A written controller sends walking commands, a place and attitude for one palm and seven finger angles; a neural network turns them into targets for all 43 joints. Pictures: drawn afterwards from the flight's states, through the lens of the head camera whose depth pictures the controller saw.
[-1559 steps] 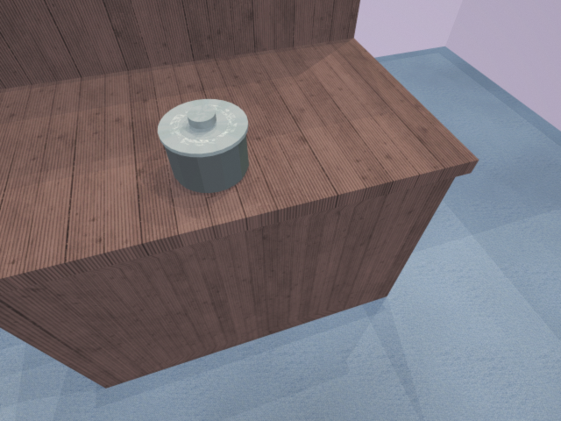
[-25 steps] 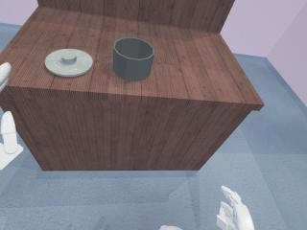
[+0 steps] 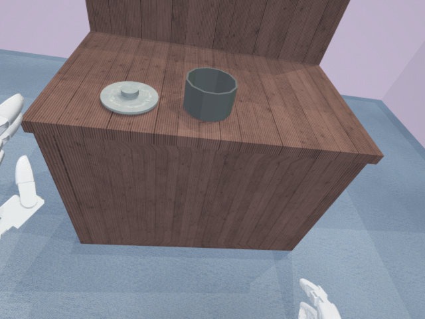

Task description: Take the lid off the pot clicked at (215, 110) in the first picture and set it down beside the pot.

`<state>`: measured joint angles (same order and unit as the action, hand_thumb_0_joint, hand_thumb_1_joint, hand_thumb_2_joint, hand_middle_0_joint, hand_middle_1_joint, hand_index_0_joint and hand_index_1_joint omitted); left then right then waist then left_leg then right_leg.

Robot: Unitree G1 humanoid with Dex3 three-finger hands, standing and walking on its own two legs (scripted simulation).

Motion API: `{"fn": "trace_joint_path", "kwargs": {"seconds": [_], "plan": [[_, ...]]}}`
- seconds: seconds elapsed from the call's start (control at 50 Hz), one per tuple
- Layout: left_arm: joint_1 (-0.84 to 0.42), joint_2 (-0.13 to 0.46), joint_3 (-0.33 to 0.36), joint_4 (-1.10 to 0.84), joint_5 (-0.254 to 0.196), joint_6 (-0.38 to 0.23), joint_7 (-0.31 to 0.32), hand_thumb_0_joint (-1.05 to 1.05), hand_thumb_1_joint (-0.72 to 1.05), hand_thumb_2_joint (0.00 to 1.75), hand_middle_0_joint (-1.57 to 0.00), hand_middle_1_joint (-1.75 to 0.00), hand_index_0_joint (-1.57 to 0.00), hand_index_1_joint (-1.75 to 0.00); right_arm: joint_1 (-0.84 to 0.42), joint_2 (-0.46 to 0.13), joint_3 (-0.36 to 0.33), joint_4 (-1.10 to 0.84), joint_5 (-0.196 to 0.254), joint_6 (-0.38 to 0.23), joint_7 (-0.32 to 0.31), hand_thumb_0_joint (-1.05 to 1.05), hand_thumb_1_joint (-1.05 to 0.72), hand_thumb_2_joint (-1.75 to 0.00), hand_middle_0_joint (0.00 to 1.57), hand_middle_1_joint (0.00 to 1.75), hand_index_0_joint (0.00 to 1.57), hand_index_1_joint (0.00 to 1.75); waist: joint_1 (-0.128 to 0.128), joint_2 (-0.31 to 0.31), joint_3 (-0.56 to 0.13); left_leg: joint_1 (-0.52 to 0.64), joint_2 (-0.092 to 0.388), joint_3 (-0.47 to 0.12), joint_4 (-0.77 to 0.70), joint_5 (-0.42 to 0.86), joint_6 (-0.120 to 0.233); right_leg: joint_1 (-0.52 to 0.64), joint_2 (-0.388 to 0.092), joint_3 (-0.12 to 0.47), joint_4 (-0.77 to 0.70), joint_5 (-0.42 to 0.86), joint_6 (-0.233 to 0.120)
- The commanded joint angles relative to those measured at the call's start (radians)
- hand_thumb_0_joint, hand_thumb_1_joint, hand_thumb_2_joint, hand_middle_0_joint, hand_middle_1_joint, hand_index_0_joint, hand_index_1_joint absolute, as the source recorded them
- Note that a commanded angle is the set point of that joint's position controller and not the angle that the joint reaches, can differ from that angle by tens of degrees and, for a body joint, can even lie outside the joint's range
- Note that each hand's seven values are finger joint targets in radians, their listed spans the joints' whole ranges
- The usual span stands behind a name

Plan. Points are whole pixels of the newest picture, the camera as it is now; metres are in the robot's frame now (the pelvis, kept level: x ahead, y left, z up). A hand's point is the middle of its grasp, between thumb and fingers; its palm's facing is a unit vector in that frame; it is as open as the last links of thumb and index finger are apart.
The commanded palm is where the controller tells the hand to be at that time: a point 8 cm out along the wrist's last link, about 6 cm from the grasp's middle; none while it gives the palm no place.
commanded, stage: stop stepping back and stand still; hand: left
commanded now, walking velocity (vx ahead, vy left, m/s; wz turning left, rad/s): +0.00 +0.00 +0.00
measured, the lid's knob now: (129, 91) +0.72 +0.27 +0.03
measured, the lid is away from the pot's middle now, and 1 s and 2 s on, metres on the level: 0.24 0.24 0.24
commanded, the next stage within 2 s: let the arm hang, fingers relaxed in 0.96 s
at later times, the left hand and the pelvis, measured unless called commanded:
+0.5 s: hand out of the picture +0.12 +0.15 -0.17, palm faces +0.01 -0.99 -0.16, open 7.1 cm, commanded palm none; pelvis +0.05 -0.03 +0.01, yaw +3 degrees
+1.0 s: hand out of the picture +0.14 +0.13 -0.16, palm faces +0.08 -0.98 -0.17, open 7.3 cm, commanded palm none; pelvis +0.08 -0.04 +0.01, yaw +2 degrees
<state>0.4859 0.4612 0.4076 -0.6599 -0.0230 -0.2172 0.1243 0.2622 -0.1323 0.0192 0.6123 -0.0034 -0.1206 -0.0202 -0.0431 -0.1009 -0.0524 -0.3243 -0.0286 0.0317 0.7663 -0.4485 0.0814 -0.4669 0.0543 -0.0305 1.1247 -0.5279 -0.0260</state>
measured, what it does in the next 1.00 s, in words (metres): steps on the spot: right foot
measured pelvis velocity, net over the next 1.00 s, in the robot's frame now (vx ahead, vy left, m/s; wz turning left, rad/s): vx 0.08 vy -0.04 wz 0.04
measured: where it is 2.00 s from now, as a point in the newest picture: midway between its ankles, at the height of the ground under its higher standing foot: outside the picture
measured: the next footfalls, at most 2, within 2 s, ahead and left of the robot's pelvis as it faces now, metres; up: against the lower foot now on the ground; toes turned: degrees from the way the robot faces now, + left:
right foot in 0.36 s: +0.11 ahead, -0.17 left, +0.00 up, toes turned +6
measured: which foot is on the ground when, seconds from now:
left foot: down 0.00-1.00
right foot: up 0.00-0.34, down 0.36-1.00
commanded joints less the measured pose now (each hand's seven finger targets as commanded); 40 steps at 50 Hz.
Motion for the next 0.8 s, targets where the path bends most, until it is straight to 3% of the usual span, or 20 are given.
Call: {"fn": "trace_joint_path", "kwargs": {"seconds": [0.0, 0.04, 0.06, 0.08, 0.12, 0.18, 0.22, 0.28, 0.32, 0.34, 0.36, 0.38, 0.4, 0.46, 0.5, 0.52, 0.58, 0.62, 0.72, 0.78], "plan": [[-0.213, -0.192, -0.283, 0.654, 0.080, 0.222, -0.107, 0.00, 0.90, 0.90, -0.20, -0.30, -0.20, -0.30, 0.083, -0.237, -0.119, -0.010, -0.017, 0.029, -0.013, 0.00, -0.90, -0.90, 0.20, 0.30, 0.20, 0.30, -0.084, 0.147, 0.049, 0.148, 0.306, -0.490, -0.313, 0.625, 0.117, -0.281, -0.069, 0.066, -0.009, -0.033, 0.052], [-0.312, -0.187, -0.302, 0.765, 0.076, 0.231, -0.121, 0.00, 0.90, 0.90, -0.20, -0.30, -0.20, -0.30, 0.117, -0.246, -0.124, -0.007, -0.038, 0.052, -0.008, 0.00, -0.90, -0.90, 0.20, 0.30, 0.20, 0.30, -0.079, -0.036, 0.012, 0.187, 0.312, -0.501, -0.345, 0.610, 0.141, -0.255, -0.061, 0.079, -0.003, 0.000, 0.059], [-0.338, -0.189, -0.313, 0.832, 0.071, 0.237, -0.122, 0.00, 0.90, 0.90, -0.20, -0.30, -0.20, -0.30, 0.123, -0.247, -0.122, 0.007, -0.044, 0.056, -0.006, 0.00, -0.90, -0.90, 0.20, 0.30, 0.20, 0.30, -0.069, -0.050, 0.005, 0.205, 0.304, -0.480, -0.356, 0.617, 0.146, -0.257, -0.053, 0.091, 0.025, 0.034, 0.065], [-0.368, -0.186, -0.322, 0.892, 0.065, 0.242, -0.122, 0.00, 0.90, 0.90, -0.20, -0.30, -0.20, -0.30, 0.122, -0.244, -0.120, 0.030, -0.043, 0.059, -0.008, 0.00, -0.90, -0.90, 0.20, 0.30, 0.20, 0.30, -0.058, -0.026, 0.000, 0.210, 0.291, -0.450, -0.367, 0.614, 0.148, -0.256, -0.051, 0.106, 0.038, 0.066, 0.069], [-0.425, -0.176, -0.342, 0.992, 0.056, 0.254, -0.123, 0.00, 0.90, 0.90, -0.20, -0.30, -0.20, -0.30, 0.110, -0.209, -0.096, 0.064, -0.037, 0.062, -0.015, 0.00, -0.90, -0.90, 0.20, 0.30, 0.20, 0.30, -0.035, 0.135, 0.035, 0.188, 0.241, -0.363, -0.420, 0.604, 0.128, -0.260, -0.048, 0.117, 0.062, 0.137, 0.072], [-0.466, -0.149, -0.368, 1.131, 0.050, 0.250, -0.134, 0.00, 0.90, 0.90, -0.20, -0.30, -0.20, -0.30, 0.121, -0.188, -0.076, 0.126, -0.034, 0.064, -0.022, 0.00, -0.90, -0.90, 0.20, 0.30, 0.20, 0.30, -0.025, 0.294, 0.045, 0.163, 0.199, -0.240, -0.430, 0.591, 0.093, -0.139, -0.064, 0.078, -0.166, 0.157, 0.067], [-0.469, -0.159, -0.385, 1.213, 0.046, 0.244, -0.136, 0.00, 0.90, 0.90, -0.20, -0.30, -0.20, -0.30, 0.150, -0.193, -0.072, 0.165, -0.033, 0.073, -0.024, 0.00, -0.90, -0.90, 0.20, 0.30, 0.20, 0.30, -0.026, 0.311, 0.035, 0.118, 0.198, -0.210, -0.407, 0.636, 0.067, 0.028, -0.050, 0.033, -0.362, 0.167, 0.056], [-0.338, -0.149, -0.385, 1.367, 0.035, 0.222, -0.128, 0.00, 0.90, 0.90, -0.20, -0.30, -0.20, -0.30, 0.164, -0.169, -0.068, 0.222, -0.012, 0.081, -0.022, 0.00, -0.90, -0.90, 0.20, 0.30, 0.20, 0.30, 0.022, 0.262, 0.005, -0.009, 0.151, -0.163, -0.316, 0.562, 0.008, 0.350, -0.027, 0.042, -0.588, 0.358, 0.027], [-0.263, -0.113, -0.376, 1.450, 0.031, 0.211, -0.111, 0.00, 0.90, 0.90, -0.20, -0.30, -0.20, -0.30, 0.181, -0.118, -0.056, 0.244, -0.004, 0.084, -0.018, 0.00, -0.90, -0.90, 0.20, 0.30, 0.20, 0.30, 0.036, 0.183, 0.034, -0.116, 0.068, -0.108, -0.280, 0.255, -0.032, 0.443, -0.150, 0.204, -0.626, 0.486, -0.043], [-0.229, -0.103, -0.367, 1.475, 0.035, 0.205, -0.104, 0.00, 0.90, 0.90, -0.20, -0.30, -0.20, -0.30, 0.210, -0.096, -0.058, 0.254, -0.004, 0.088, -0.015, 0.00, -0.90, -0.90, 0.20, 0.30, 0.20, 0.30, 0.021, 0.195, 0.036, -0.082, 0.029, -0.072, -0.254, 0.111, -0.044, 0.387, -0.216, 0.271, -0.658, 0.458, -0.088], [-0.230, -0.102, -0.359, 1.484, 0.043, 0.206, -0.100, 0.00, 0.90, 0.90, -0.20, -0.30, -0.20, -0.30, 0.249, -0.070, -0.062, 0.263, -0.009, 0.096, -0.011, 0.00, -0.90, -0.90, 0.20, 0.30, 0.20, 0.30, -0.001, 0.228, 0.050, -0.047, 0.002, -0.085, -0.239, 0.037, -0.035, 0.309, -0.235, 0.284, -0.686, 0.331, -0.102], [-0.243, -0.128, -0.352, 1.502, 0.036, 0.201, -0.098, 0.00, 0.90, 0.90, -0.20, -0.30, -0.20, -0.30, 0.281, -0.067, -0.068, 0.284, -0.014, 0.095, -0.012, 0.00, -0.90, -0.90, 0.20, 0.30, 0.20, 0.30, -0.011, 0.180, -0.024, 0.007, 0.025, -0.086, -0.240, 0.212, -0.035, 0.339, -0.193, 0.273, -0.619, 0.452, -0.106], [-0.259, -0.146, -0.356, 1.512, 0.033, 0.200, -0.094, 0.00, 0.90, 0.90, -0.20, -0.30, -0.20, -0.30, 0.280, -0.074, -0.075, 0.294, -0.012, 0.101, -0.019, 0.00, -0.90, -0.90, 0.20, 0.30, 0.20, 0.30, -0.011, 0.068, -0.047, 0.057, 0.056, -0.094, -0.232, 0.261, -0.033, 0.324, -0.157, 0.214, -0.598, 0.485, -0.091], [-0.275, -0.183, -0.364, 1.545, 0.025, 0.208, -0.090, 0.00, 0.90, 0.90, -0.20, -0.30, -0.20, -0.30, 0.270, -0.097, -0.079, 0.324, -0.008, 0.100, -0.030, 0.00, -0.90, -0.90, 0.20, 0.30, 0.20, 0.30, 0.002, 0.184, 0.016, 0.115, 0.114, -0.131, -0.275, 0.613, -0.022, 0.299, -0.102, 0.097, -0.531, 0.634, -0.046], [-0.260, -0.187, -0.363, 1.567, 0.023, 0.209, -0.086, 0.00, 0.90, 0.90, -0.20, -0.30, -0.20, -0.30, 0.267, -0.093, -0.082, 0.335, -0.003, 0.102, -0.036, 0.00, -0.90, -0.90, 0.20, 0.30, 0.20, 0.30, 0.009, 0.202, 0.023, 0.150, 0.118, -0.122, -0.258, 0.740, -0.024, 0.295, -0.096, 0.090, -0.529, 0.665, -0.041], [-0.255, -0.184, -0.361, 1.575, 0.022, 0.207, -0.085, 0.00, 0.90, 0.90, -0.20, -0.30, -0.20, -0.30, 0.274, -0.089, -0.082, 0.343, -0.003, 0.103, -0.038, 0.00, -0.90, -0.90, 0.20, 0.30, 0.20, 0.30, 0.009, 0.183, 0.016, 0.155, 0.120, -0.114, -0.252, 0.758, -0.028, 0.317, -0.100, 0.093, -0.533, 0.688, -0.045], [-0.239, -0.177, -0.359, 1.599, 0.024, 0.207, -0.079, 0.00, 0.90, 0.90, -0.20, -0.30, -0.20, -0.30, 0.261, -0.082, -0.085, 0.350, -0.002, 0.110, -0.034, 0.00, -0.90, -0.90, 0.20, 0.30, 0.20, 0.30, 0.015, 0.086, 0.022, 0.120, 0.097, -0.089, -0.246, 0.573, -0.041, 0.364, -0.128, 0.128, -0.566, 0.719, -0.056], [-0.248, -0.183, -0.359, 1.602, 0.026, 0.210, -0.077, 0.00, 0.90, 0.90, -0.20, -0.30, -0.20, -0.30, 0.249, -0.071, -0.086, 0.358, -0.004, 0.115, -0.031, 0.00, -0.90, -0.90, 0.20, 0.30, 0.20, 0.30, 0.009, 0.075, 0.065, 0.111, 0.093, -0.088, -0.272, 0.493, -0.037, 0.330, -0.125, 0.135, -0.572, 0.681, -0.055], [-0.250, -0.188, -0.355, 1.602, 0.029, 0.208, -0.076, 0.00, 0.90, 0.90, -0.20, -0.30, -0.20, -0.30, 0.205, -0.068, -0.091, 0.366, -0.006, 0.117, -0.027, 0.00, -0.90, -0.90, 0.20, 0.30, 0.20, 0.30, 0.011, 0.079, 0.080, 0.143, 0.095, -0.090, -0.284, 0.477, -0.031, 0.303, -0.115, 0.139, -0.584, 0.651, -0.049], [-0.243, -0.191, -0.352, 1.608, 0.030, 0.203, -0.074, 0.00, 0.90, 0.90, -0.20, -0.30, -0.20, -0.30, 0.194, -0.074, -0.092, 0.374, -0.005, 0.116, -0.028, 0.00, -0.90, -0.90, 0.20, 0.30, 0.20, 0.30, 0.008, 0.025, 0.052, 0.158, 0.088, -0.077, -0.266, 0.489, -0.039, 0.338, -0.127, 0.155, -0.588, 0.727, -0.054]]}}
